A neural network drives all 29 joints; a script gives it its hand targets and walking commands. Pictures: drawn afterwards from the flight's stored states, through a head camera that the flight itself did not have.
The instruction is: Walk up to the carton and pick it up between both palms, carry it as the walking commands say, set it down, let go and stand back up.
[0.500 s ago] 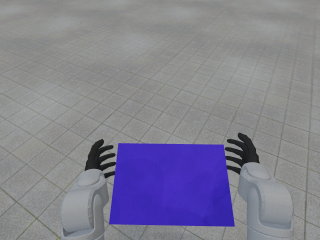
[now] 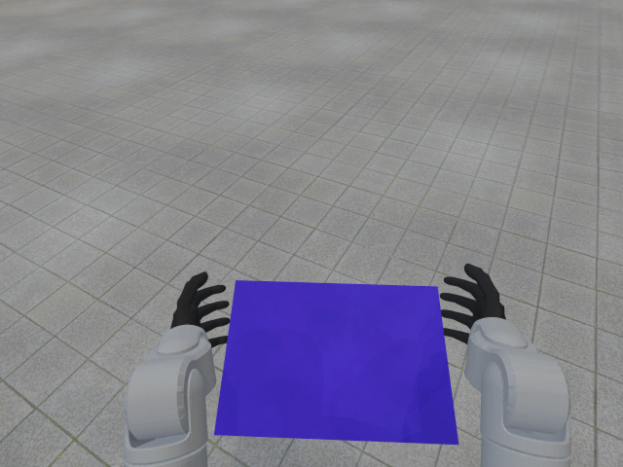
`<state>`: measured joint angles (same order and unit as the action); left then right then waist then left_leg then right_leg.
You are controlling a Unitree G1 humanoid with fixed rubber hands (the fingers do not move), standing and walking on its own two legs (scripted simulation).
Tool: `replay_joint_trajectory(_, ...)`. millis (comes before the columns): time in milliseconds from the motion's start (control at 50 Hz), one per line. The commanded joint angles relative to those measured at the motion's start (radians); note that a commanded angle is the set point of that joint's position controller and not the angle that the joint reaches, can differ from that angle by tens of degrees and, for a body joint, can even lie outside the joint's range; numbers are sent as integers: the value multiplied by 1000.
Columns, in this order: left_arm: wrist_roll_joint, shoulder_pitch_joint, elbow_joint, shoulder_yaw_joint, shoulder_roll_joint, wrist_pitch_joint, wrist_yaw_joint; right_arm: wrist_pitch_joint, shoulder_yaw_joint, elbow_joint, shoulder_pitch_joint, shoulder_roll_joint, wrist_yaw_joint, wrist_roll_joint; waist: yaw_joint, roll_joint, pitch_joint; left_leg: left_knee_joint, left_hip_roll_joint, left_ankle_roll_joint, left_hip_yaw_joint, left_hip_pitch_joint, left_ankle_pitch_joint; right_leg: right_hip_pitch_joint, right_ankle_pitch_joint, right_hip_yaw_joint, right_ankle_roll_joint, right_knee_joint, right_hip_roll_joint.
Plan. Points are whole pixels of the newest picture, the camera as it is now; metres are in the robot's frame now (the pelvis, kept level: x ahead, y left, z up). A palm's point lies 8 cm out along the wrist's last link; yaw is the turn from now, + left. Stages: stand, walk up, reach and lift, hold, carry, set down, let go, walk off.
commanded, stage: carry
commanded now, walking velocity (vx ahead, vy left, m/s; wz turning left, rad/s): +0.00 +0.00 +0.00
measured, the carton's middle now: (332, 364) +0.26 +0.00 +0.01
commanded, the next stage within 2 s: none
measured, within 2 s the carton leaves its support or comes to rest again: neither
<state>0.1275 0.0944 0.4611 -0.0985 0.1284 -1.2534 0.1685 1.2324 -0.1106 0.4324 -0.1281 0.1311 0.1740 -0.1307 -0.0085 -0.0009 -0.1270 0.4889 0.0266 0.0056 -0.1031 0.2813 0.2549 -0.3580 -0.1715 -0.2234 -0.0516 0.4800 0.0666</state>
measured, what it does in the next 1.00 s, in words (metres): stands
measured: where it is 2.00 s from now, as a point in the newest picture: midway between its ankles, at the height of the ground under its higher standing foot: outside the picture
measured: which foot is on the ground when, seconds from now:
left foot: down 0.00-1.00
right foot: down 0.00-1.00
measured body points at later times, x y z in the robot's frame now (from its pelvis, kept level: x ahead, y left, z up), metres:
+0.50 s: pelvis +0.00 +0.00 +0.00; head -0.02 +0.00 +0.45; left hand +0.26 +0.17 +0.10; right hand +0.27 -0.17 +0.10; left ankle +0.00 +0.11 -0.74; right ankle +0.05 -0.09 -0.74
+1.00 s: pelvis +0.01 +0.01 +0.00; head -0.01 +0.00 +0.45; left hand +0.28 +0.17 +0.09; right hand +0.28 -0.16 +0.10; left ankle +0.00 +0.11 -0.74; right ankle +0.05 -0.09 -0.74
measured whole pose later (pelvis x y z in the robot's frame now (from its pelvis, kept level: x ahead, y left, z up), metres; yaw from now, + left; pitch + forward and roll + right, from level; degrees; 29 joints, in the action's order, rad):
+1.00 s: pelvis +0.01 +0.01 +0.00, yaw +0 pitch +3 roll +0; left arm 0.14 0.11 0.40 -0.11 0.13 -1.21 0.16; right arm 1.19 -0.12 0.37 -0.14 0.13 0.17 -0.15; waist 0.00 0.00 -0.14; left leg 0.49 0.02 0.01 -0.11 0.27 0.28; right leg -0.35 -0.19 -0.21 -0.04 0.49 0.07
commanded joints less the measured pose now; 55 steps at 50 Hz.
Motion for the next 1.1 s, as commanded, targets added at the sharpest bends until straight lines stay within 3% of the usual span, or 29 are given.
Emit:
replay_joint_trajectory(0,-407,451,86,668,858,15,-261,12,680,44,-388,937,-263,401,7,-13,-160,-87,107,16,98,20,-33,140,2,166,28,-103,141)
replay_joint_trajectory(700,-405,438,103,676,845,14,-252,14,685,59,-366,906,-256,394,10,-5,-173,-88,122,26,106,4,-73,137,79,162,25,-69,134)
replay_joint_trajectory(1080,-352,476,-37,608,825,115,-261,-86,614,-70,-411,877,-270,343,8,0,-185,-91,126,29,106,-21,-99,148,106,156,24,-59,129)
